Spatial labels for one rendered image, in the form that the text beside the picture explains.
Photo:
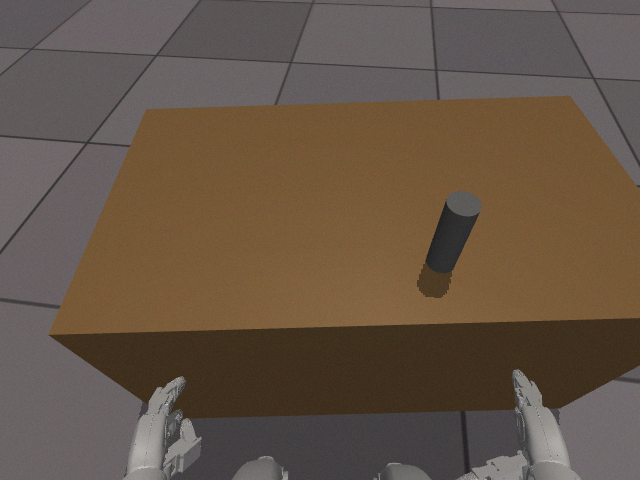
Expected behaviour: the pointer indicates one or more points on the right robot arm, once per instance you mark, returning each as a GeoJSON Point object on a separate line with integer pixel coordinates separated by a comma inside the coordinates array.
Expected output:
{"type": "Point", "coordinates": [550, 471]}

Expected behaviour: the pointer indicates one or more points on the right robot hand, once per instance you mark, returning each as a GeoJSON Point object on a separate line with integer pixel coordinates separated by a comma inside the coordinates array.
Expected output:
{"type": "Point", "coordinates": [538, 433]}

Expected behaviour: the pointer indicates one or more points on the can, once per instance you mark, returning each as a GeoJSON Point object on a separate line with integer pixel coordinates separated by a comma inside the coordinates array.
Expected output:
{"type": "Point", "coordinates": [458, 217]}

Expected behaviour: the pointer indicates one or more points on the left robot hand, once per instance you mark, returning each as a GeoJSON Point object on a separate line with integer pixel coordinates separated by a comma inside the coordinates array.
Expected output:
{"type": "Point", "coordinates": [153, 432]}

